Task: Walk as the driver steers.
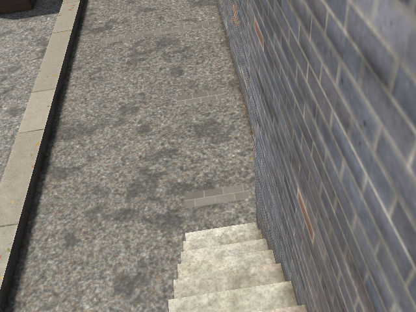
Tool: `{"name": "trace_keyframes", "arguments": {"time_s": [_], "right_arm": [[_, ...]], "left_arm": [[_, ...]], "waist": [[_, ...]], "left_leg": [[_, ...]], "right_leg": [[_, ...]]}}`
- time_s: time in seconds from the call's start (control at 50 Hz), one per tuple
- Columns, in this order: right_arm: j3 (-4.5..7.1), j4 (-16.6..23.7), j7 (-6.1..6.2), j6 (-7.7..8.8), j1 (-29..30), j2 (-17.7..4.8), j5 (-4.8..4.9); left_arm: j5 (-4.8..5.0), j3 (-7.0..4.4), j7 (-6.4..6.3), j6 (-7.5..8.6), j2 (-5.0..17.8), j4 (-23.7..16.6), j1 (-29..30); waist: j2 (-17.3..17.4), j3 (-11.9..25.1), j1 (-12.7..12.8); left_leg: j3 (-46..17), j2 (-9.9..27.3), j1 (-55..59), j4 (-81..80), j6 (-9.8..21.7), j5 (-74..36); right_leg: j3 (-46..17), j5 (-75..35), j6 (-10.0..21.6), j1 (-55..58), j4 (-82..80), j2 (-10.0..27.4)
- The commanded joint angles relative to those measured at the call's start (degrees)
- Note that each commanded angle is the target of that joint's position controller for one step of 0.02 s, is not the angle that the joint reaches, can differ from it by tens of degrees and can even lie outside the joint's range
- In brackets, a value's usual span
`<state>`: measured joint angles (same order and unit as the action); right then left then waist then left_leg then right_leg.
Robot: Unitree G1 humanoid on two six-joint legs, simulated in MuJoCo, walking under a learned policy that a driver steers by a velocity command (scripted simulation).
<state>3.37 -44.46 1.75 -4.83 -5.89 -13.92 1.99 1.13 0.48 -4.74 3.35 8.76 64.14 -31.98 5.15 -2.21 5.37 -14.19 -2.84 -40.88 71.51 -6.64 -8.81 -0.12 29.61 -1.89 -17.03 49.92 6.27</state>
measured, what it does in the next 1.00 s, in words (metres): goes down: left foot 0.22 m lower, then right foot 0.21 m lower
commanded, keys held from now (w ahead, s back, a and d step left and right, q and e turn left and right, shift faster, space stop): w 1.00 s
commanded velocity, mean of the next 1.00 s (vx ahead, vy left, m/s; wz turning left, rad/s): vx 0.50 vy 0.00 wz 0.00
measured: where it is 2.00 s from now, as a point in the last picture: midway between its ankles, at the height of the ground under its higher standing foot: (227, 297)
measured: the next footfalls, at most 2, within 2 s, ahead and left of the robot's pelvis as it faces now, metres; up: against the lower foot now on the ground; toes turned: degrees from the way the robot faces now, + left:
left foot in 0.22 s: +0.17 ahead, +0.23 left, -0.22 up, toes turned +1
right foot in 0.78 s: +0.44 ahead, -0.02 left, -0.43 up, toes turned -1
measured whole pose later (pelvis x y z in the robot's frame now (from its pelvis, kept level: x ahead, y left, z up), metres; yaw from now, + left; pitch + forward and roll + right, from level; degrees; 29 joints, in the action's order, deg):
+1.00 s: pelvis +0.45 +0.11 -0.42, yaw +0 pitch +0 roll +0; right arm 3.1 -47.2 2.0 -1.6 -10.0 -14.1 2.2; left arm 0.3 0.6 -3.8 2.0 9.7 66.1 -29.8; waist 4.9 -1.8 3.1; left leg -10.1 -1.8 -40.6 73.4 -5.8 0.3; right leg 0.2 28.9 1.0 -16.0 45.7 1.8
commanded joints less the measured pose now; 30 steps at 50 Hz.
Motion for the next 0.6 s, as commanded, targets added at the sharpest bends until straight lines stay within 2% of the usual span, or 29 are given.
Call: {"name": "trace_keyframes", "arguments": {"time_s": [0.02,0.04,0.06,0.08,0.1,0.12,0.14,0.16,0.18,0.2,0.22,0.24,0.26,0.28,0.3,0.32,0.34,0.36,0.38,0.4,0.42,0.44,0.46,0.48,0.5,0.52,0.54,0.56,0.6], "right_arm": [[1.94,2.3,-1.79,1.38,0.3,-4.9,-1.08],[1.04,2.4,-2.76,1.30,0.3,-2.2,-1.65],[0.58,2.7,-3.76,1.96,1.5,-0.8,-0.98],[0.06,2.8,-4.66,2.60,4.8,0.7,-0.22],[0.10,2.3,-5.13,2.72,6.7,0.3,0.41],[0.81,-0.2,-5.35,2.70,3.3,-2.1,-0.24],[1.18,-2.1,-5.68,2.83,1.1,-3.6,0.53],[1.70,-4.5,-5.72,2.93,-3.7,-4.6,0.15],[2.70,-7.2,-5.01,3.32,-11.6,-5.5,0.84],[4.05,-12.3,-4.47,4.29,-21.8,-8.9,-0.44],[3.93,-13.9,-3.59,5.60,-28.3,-8.4,-1.30],[2.30,-14.6,-4.13,6.29,-32.4,-10.3,-2.79],[1.38,-18.0,-5.79,7.01,-32.4,-14.0,-3.31],[3.06,-20.7,-7.30,6.03,-38.7,-15.7,-1.06],[2.48,-21.7,-8.10,6.25,-38.0,-13.4,-2.83],[0.70,-19.6,-7.84,6.41,-29.4,-8.1,-4.68],[-1.57,-17.3,-6.81,6.65,-20.6,-3.8,-5.88],[-2.12,-16.0,-6.02,7.41,-16.8,-3.9,-7.11],[-2.38,-15.4,-5.74,7.81,-13.9,-2.8,-7.50],[-4.19,-14.0,-4.57,8.11,-11.0,0.5,-6.31],[-3.94,-14.0,-3.73,8.34,-10.5,-0.5,-5.52],[-2.90,-14.8,-3.30,8.75,-11.7,-4.3,-5.29],[-2.83,-15.5,-2.92,8.84,-13.2,-4.6,-4.56],[-3.05,-16.5,-1.46,9.00,-17.5,-3.9,-2.53],[-3.48,-17.3,-0.46,9.18,-21.8,-2.4,-1.73],[-3.70,-17.1,0.94,9.40,-24.5,-1.3,-0.69],[-3.76,-17.7,2.07,9.42,-25.5,-1.4,-1.51],[-3.71,-17.7,2.04,9.21,-26.1,-1.5,-1.94],[-2.75,-17.6,1.65,8.48,-24.3,-3.3,-1.87]], "left_arm": [[1.32,-2.97,-2.41,1.85,10.3,-4.3,-0.8],[0.97,-2.95,-3.04,1.39,10.0,-4.7,0.9],[0.73,-2.62,-3.37,0.04,7.8,-5.5,2.2],[0.77,-3.33,-3.76,-1.16,9.2,-6.3,2.2],[0.29,-4.43,-3.74,-1.68,11.3,-6.7,1.8],[-0.66,-5.58,-2.74,-1.82,14.1,-6.6,4.4],[-0.64,-5.99,-1.98,-2.30,13.8,-7.8,5.1],[-0.82,-6.08,-1.28,-2.55,13.0,-7.6,5.6],[-2.34,-4.96,-0.69,-3.71,10.9,-7.6,5.7],[-4.40,-4.83,-0.83,-4.68,9.0,-5.2,3.3],[-4.16,-4.39,-1.48,-4.64,6.8,-2.0,-0.2],[-4.39,-4.21,-1.15,-4.20,3.1,-1.6,2.3],[-1.63,-4.04,-0.39,-2.34,1.4,-5.8,-3.7],[2.21,-3.28,-0.91,-0.52,2.2,-7.9,-4.0],[4.80,-2.42,-1.76,0.02,2.2,-11.5,5.8],[4.10,-1.76,-2.65,-1.47,3.5,-12.5,12.8],[2.13,-1.45,-2.49,-2.94,4.9,-13.0,14.4],[1.61,-1.43,-1.35,-3.23,5.2,-13.2,10.1],[0.79,-2.10,-0.94,-3.22,7.8,-13.8,11.1],[-0.64,-2.22,0.14,-3.72,8.3,-15.1,12.3],[-1.54,-1.91,0.49,-4.06,6.6,-15.0,12.3],[-1.59,-1.60,1.24,-4.35,5.6,-12.8,10.0],[-0.91,-1.92,1.53,-4.49,6.7,-12.4,11.1],[-0.67,-2.00,2.56,-4.33,8.2,-14.5,16.0],[-0.21,-1.96,3.74,-3.90,9.1,-16.2,22.3],[-1.33,-0.99,5.20,-3.07,7.5,-18.4,27.9],[-2.33,-0.69,6.73,-2.48,6.5,-19.4,31.4],[-2.59,-0.30,7.59,-2.55,5.3,-19.0,30.9],[-2.22,-0.83,7.97,-3.52,6.3,-17.3,27.0]], "waist": [[-10.3,-7.1,-1.3],[-12.5,-6.8,-1.9],[-12.9,-6.6,-1.8],[-10.8,-6.5,0.8],[-10.0,-6.0,3.0],[-12.8,-4.4,1.4],[-13.2,-3.7,1.3],[-14.2,-2.4,-0.4],[-14.2,0.2,-4.7],[-11.5,4.3,-7.8],[-5.4,3.9,-11.9],[9.3,-2.7,-15.5],[25.0,1.1,-6.4],[21.5,8.7,-7.7],[10.7,6.4,-8.9],[0.6,3.0,-7.7],[-0.2,1.1,-4.3],[0.4,0.9,-1.6],[0.3,1.2,-0.6],[-1.4,0.4,1.7],[-2.2,2.9,2.1],[0.4,5.2,2.0],[3.0,3.6,1.4],[5.5,-1.8,-1.2],[7.4,-4.0,-3.9],[4.9,-6.7,-5.8],[4.1,-7.7,-7.8],[2.6,-7.5,-8.1],[2.0,-8.6,-7.6]], "left_leg": [[-2.6,2.5,-3.9,-15.0,0.5,-14.7],[-1.8,4.5,-0.7,-22.0,0.8,-19.9],[5.2,5.5,5.7,-32.4,0.8,-22.1],[8.9,4.9,13.2,-38.1,0.8,-22.2],[10.7,4.7,17.1,-39.2,0.9,-22.4],[11.3,4.2,23.1,-32.9,1.4,-21.5],[11.8,4.9,22.8,-35.5,2.9,-15.5],[13.1,4.5,27.1,-35.5,4.4,-9.6],[17.5,3.9,33.1,-44.4,4.7,1.2],[18.3,5.2,42.5,-45.9,5.2,-2.8],[8.6,12.4,47.6,-59.5,7.6,-2.9],[8.6,14.9,52.2,-44.0,5.4,-35.0],[7.7,17.8,58.2,-23.1,5.2,-77.0],[-5.7,22.6,58.8,-28.2,10.8,-61.8],[-15.7,28.2,50.0,-36.9,18.2,-29.2],[-15.2,27.3,40.9,-42.0,18.9,-11.7],[-15.3,25.7,35.6,-44.2,18.9,-6.4],[-15.0,26.0,32.5,-39.8,20.1,-1.0],[-16.7,26.8,30.3,-40.1,20.5,-1.4],[-10.3,23.0,22.7,-42.9,18.7,-1.9],[-5.0,19.7,21.1,-43.9,16.9,-1.2],[-3.7,18.4,17.8,-44.9,18.3,0.7],[-2.5,17.4,16.6,-45.4,18.0,-0.1],[-1.7,15.4,24.7,-42.4,16.7,8.1],[-3.5,15.2,31.1,-41.9,16.0,10.5],[-0.6,13.5,34.1,-41.3,14.1,15.9],[2.2,12.5,29.1,-41.6,13.7,20.4],[3.2,11.4,24.2,-41.8,14.2,24.4],[4.5,10.4,18.5,-38.3,14.1,27.9]], "right_leg": [[-13.6,-2.8,10.7,-3.0,-9.9,8.9],[-12.4,-0.1,9.5,-5.6,-4.0,7.4],[-7.2,-0.2,9.1,-9.4,-1.9,3.8],[-5.7,1.2,8.9,-14.3,-1.1,3.5],[-6.1,2.4,9.7,-16.5,-1.2,5.4],[-6.3,2.9,10.0,-20.8,3.0,6.9],[-6.3,3.6,9.1,-18.6,5.6,6.7],[-6.2,0.5,8.6,-18.4,9.3,6.9],[-3.6,0.1,7.1,-15.1,15.4,4.9],[-1.7,-2.1,4.6,-15.5,28.8,2.7],[-2.5,8.1,1.1,-20.0,52.3,-1.2],[-4.3,28.3,-1.9,-40.8,84.6,-11.8],[-6.2,27.6,-1.1,-57.2,92.8,-12.2],[-7.2,21.3,-0.9,-59.2,88.4,-11.9],[-7.1,14.3,1.8,-61.2,82.7,-9.3],[-8.8,6.0,2.6,-57.3,70.9,-6.0],[-8.1,2.4,2.4,-54.6,68.4,-4.8],[-13.0,-8.6,2.3,-55.0,55.8,-5.1],[-13.1,-12.6,2.1,-54.2,52.3,-4.8],[-12.3,-22.2,1.3,-46.1,37.8,-4.8],[-9.6,-31.2,1.4,-36.3,25.6,-3.9],[-6.3,-40.4,0.8,-26.7,24.0,-4.5],[-5.1,-41.3,0.5,-24.2,23.8,-5.2],[-8.9,-52.8,2.3,-33.4,11.2,-5.0],[-8.4,-54.7,2.6,-38.1,4.6,-4.6],[-7.7,-61.4,3.0,-39.0,-7.0,-3.7],[-4.8,-64.7,2.8,-31.4,-11.6,-5.0],[-2.8,-65.6,2.5,-23.0,-13.7,-5.8],[-3.5,-65.0,2.3,-12.8,-16.9,-5.9]]}}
